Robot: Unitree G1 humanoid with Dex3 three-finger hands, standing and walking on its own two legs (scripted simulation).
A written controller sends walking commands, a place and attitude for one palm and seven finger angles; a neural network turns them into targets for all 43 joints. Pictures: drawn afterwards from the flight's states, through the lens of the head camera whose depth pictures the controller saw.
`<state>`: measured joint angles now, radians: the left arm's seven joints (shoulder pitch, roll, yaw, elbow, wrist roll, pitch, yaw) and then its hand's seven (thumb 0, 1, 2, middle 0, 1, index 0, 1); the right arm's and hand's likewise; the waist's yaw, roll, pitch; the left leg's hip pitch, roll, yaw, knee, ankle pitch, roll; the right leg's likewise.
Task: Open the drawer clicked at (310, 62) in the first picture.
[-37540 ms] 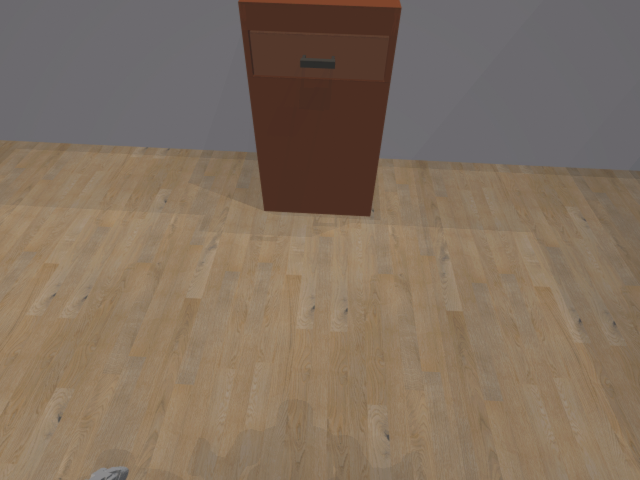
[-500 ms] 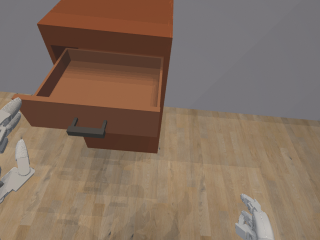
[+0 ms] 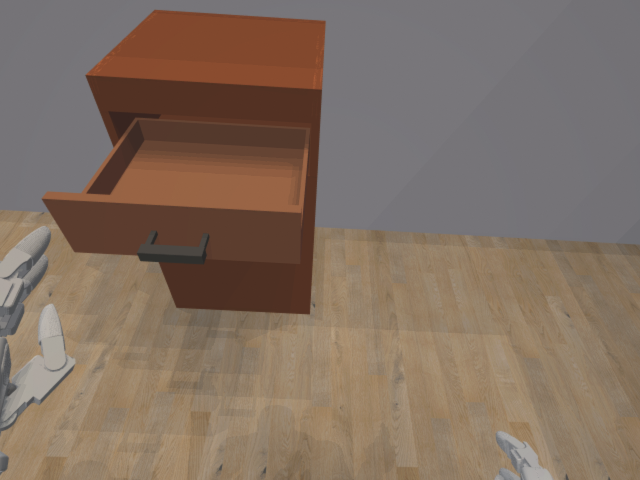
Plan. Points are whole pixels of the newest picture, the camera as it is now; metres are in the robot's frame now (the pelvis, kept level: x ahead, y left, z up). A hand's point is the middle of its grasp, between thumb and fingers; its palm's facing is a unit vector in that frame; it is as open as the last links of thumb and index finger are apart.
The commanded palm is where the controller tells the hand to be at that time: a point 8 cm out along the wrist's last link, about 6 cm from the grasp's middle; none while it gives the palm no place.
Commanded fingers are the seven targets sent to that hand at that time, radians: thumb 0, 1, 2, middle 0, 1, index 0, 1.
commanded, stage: stop stepping back and stand still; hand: left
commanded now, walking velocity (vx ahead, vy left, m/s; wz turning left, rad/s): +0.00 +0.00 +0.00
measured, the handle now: (175, 245) +0.51 +0.28 -0.05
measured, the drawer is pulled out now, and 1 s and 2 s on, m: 0.30 0.30 0.30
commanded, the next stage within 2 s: let the arm hang, fingers relaxed in 0.20 s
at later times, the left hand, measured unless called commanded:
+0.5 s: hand out of the picture +0.14 +0.24 -0.11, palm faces +0.03 -0.95 -0.31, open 7.4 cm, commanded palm none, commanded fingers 0.00 0.90 0.90 -0.20 -0.30 -0.20 -0.30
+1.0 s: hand out of the picture -0.05 +0.21 -0.17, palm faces +0.04 -0.98 -0.22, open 7.3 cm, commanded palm none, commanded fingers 0.00 0.90 0.90 -0.20 -0.30 -0.20 -0.30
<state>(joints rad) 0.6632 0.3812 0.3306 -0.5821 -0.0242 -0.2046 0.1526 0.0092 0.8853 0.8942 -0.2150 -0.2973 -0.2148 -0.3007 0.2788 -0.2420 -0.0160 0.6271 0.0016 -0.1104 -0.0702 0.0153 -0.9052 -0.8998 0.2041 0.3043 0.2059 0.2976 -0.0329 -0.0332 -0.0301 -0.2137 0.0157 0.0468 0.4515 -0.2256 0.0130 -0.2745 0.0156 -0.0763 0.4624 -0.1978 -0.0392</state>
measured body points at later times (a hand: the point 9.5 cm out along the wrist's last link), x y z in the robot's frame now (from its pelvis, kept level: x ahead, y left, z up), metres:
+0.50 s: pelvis +0.00 +0.02 -0.01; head +0.00 +0.02 +0.44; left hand +0.14 +0.29 -0.09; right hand +0.14 -0.22 -0.12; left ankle +0.00 +0.12 -0.74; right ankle +0.03 -0.09 -0.74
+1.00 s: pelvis +0.01 +0.03 +0.00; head +0.02 +0.03 +0.45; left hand -0.05 +0.26 -0.15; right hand -0.04 -0.17 -0.16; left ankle +0.00 +0.12 -0.74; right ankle +0.03 -0.09 -0.74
